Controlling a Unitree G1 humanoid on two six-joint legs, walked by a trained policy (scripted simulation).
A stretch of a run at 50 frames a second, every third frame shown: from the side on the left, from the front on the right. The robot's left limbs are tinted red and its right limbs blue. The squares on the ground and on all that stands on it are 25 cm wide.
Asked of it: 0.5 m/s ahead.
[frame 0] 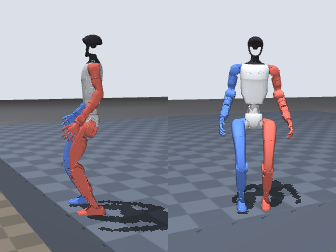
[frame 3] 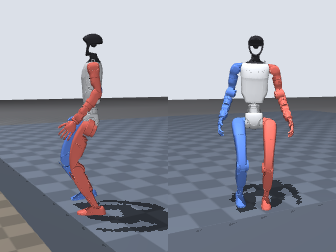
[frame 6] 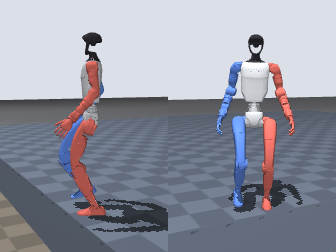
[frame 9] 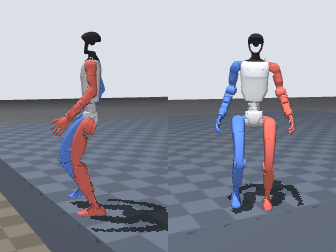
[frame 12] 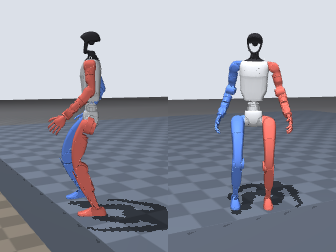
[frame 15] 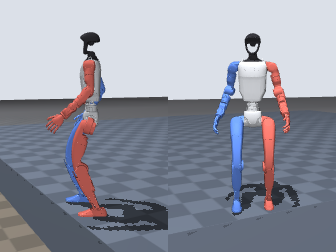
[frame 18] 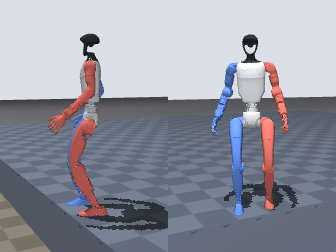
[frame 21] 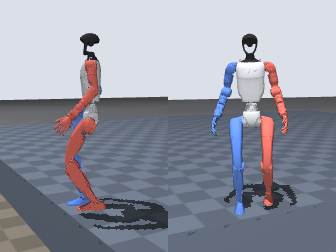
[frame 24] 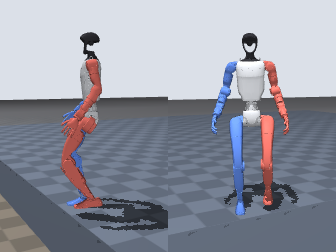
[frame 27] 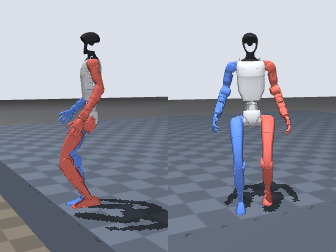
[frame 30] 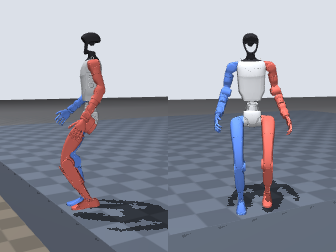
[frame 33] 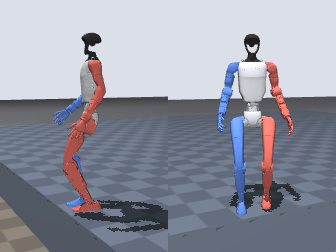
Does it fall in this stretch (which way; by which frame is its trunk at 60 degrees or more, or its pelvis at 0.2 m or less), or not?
no
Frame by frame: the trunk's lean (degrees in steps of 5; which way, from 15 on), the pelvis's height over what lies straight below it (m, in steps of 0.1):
0: 0, 0.7
3: 0, 0.7
6: 0, 0.8
9: 0, 0.8
12: 0, 0.8
15: 0, 0.8
18: 0, 0.8
21: 0, 0.8
24: 0, 0.8
27: 0, 0.8
30: 0, 0.8
33: 0, 0.8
